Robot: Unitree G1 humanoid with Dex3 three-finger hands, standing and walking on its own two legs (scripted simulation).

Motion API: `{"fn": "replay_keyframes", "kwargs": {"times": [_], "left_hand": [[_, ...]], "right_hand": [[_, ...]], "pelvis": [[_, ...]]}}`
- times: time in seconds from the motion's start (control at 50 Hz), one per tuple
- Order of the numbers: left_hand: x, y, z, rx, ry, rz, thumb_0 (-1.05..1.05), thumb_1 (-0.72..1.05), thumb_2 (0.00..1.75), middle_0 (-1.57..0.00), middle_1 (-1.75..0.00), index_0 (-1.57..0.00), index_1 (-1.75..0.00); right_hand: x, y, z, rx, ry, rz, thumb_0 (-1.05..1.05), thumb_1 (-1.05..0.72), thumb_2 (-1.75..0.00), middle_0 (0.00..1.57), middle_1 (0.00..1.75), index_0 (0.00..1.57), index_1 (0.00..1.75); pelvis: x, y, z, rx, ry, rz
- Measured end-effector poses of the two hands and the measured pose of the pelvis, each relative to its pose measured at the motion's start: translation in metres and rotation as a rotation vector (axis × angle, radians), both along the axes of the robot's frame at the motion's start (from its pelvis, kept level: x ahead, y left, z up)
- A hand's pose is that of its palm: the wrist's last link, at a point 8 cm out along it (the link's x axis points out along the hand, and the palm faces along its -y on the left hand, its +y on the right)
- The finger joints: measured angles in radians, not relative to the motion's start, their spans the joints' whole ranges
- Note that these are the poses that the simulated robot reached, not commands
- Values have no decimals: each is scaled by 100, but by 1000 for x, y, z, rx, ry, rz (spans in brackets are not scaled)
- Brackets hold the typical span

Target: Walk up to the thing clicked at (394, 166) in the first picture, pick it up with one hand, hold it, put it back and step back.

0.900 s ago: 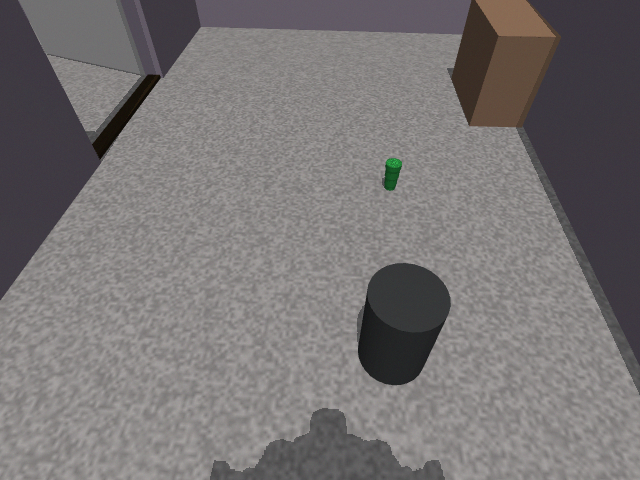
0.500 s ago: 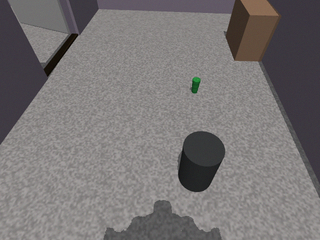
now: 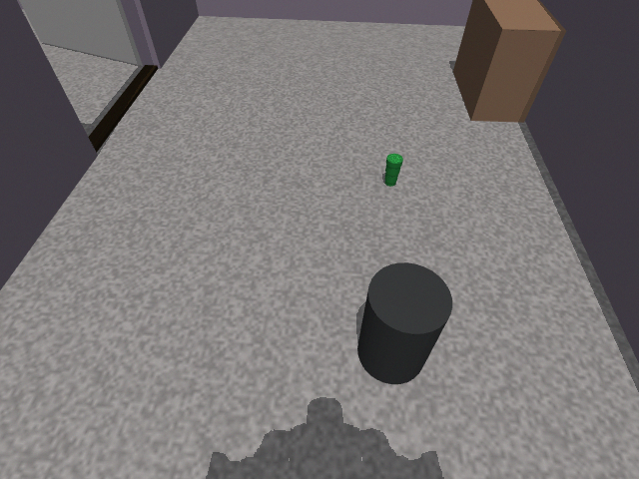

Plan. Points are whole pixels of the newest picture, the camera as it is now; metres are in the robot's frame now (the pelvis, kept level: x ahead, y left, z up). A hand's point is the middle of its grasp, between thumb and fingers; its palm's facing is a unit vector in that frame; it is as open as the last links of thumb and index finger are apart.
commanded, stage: stand
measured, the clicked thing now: (392, 171) +1.50 -0.35 -0.71
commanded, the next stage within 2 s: walk up in 0.22 s
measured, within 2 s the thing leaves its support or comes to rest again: neither
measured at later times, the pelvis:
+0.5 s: pelvis -0.01 -0.05 -0.02, yaw +14 degrees
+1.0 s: pelvis +0.00 -0.06 -0.03, yaw +34 degrees
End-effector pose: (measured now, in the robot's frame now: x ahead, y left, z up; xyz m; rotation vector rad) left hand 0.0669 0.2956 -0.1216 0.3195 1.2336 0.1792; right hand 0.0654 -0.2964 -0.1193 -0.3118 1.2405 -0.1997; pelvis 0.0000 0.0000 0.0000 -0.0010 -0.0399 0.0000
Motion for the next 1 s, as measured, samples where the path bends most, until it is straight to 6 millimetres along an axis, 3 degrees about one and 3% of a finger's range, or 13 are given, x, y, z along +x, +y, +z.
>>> {"fn": "replay_keyframes", "kwargs": {"times": [0.14, 0.28, 0.36, 0.44, 0.52, 0.64, 0.74, 0.84, 1.0], "left_hand": [[-2, 1, -1, -2, 21, 5, 1, 90, 89, -20, -30, -21, -30], [9, 5, -1, -6, -26, 52, 1, 90, 89, -20, -30, -21, -30], [17, 9, 7, 19, -116, 117, 1, 90, 89, -20, -30, -21, -30], [9, 2, 18, 54, -162, 151, 1, 90, 89, -20, -30, -20, -30], [-16, -14, 19, 100, -152, 176, 1, 90, 89, -20, -30, -20, -30], [-60, -43, 25, 84, -122, 289, 1, 90, 89, -20, -30, -21, -30], [-93, -58, 21, 77, -137, 385, 1, 90, 89, -20, -30, -21, -30], [-136, -62, 11, 74, -127, 486, 1, 90, 89, -20, -30, -21, -30], [-204, -53, -21, 53, -43, 618, 1, 90, 89, -20, -30, -21, -30]], "right_hand": [[0, 0, -1, -3, 17, -2, 0, -90, -90, 21, 30, 20, 30], [7, -1, -1, -7, 7, 26, 0, -90, -90, 21, 30, 20, 30], [9, -16, 1, -35, 59, 105, 0, -90, -90, 21, 30, 20, 30], [25, -43, -3, -76, 72, 180, 0, -90, -90, 21, 30, 20, 30], [56, -64, -14, -87, 34, 234, 0, -90, -90, 21, 30, 20, 30], [104, -57, -1, -41, -21, 383, 0, -91, -90, 20, 30, 20, 30], [136, -48, 1, -33, -40, 482, 0, -90, -90, 20, 30, 20, 30], [166, -20, 5, -37, -56, 577, 0, -91, -90, 20, 30, 20, 30], [206, 45, 13, -48, -169, 719, 0, -90, -90, 20, 30, 20, 30]], "pelvis": [[4, 1, 0, 0, 5, 1], [3, -2, -3, 6, 12, 61], [-5, -17, -5, 9, 36, 163], [-8, -35, -8, 14, 56, 218], [-8, -55, -17, 8, 41, 257], [0, -73, -8, 41, 29, 356], [4, -78, -10, 25, 10, 437], [7, -76, -15, 14, -2, 506], [4, -56, -31, 26, 8, 598]]}}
